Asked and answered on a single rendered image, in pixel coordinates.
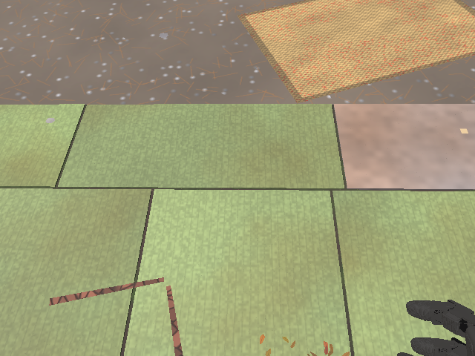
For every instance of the robot right hand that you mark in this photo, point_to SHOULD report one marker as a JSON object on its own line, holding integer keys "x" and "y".
{"x": 454, "y": 317}

